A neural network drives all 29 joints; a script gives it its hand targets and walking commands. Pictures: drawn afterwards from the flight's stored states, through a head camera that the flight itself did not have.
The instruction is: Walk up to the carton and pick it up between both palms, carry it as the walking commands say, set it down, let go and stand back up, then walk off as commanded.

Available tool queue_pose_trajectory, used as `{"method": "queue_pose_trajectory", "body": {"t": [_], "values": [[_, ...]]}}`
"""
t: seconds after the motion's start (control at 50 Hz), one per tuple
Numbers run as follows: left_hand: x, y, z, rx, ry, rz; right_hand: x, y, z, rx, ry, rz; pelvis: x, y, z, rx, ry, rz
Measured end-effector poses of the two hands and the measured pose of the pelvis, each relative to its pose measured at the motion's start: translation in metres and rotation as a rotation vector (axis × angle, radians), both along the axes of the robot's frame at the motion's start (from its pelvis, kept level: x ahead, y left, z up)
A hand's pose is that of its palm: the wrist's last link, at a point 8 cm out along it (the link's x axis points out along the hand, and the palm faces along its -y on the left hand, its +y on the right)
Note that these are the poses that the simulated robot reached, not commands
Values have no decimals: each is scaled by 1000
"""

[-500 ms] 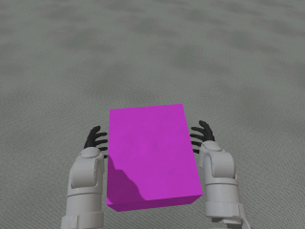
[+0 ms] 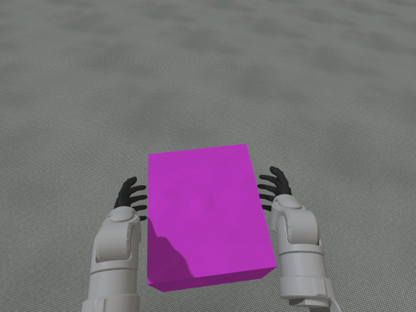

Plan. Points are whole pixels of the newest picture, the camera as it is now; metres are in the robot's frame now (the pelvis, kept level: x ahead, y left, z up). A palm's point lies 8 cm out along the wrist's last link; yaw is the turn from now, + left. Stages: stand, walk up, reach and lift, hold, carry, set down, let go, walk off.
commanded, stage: carry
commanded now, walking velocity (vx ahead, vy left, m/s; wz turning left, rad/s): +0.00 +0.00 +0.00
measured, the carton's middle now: (205, 216) +0.33 +0.00 -0.04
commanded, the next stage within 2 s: none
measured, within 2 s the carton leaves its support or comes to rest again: neither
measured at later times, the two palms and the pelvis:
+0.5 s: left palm (126, 214) +0.29 +0.16 +0.04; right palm (281, 203) +0.30 -0.15 +0.05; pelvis +0.00 +0.00 +0.00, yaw +0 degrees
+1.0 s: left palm (129, 214) +0.29 +0.15 +0.04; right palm (283, 203) +0.31 -0.15 +0.05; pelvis +0.01 -0.01 +0.00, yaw +0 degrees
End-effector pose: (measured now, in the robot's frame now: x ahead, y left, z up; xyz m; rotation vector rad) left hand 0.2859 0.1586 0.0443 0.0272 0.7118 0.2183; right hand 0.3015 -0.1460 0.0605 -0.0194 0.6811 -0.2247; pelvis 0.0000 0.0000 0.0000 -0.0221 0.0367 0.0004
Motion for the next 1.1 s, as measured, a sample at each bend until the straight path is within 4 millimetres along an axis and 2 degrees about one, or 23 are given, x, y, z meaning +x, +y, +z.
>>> {"method": "queue_pose_trajectory", "body": {"t": [0.42,0.58,0.8,1.1], "values": [[1,-2,0,2,-9,6,3,-2,-2,7,-13,12,2,-3,0,3,3,2],[1,-2,-8,17,4,-3,2,-3,-9,7,0,16,3,-4,1,3,5,3],[6,-6,-3,-1,-12,-1,5,-7,-7,6,-18,13,6,-6,1,6,9,4],[5,-7,-7,-9,-15,-10,5,-10,-10,7,-23,15,7,-7,1,7,11,5]]}}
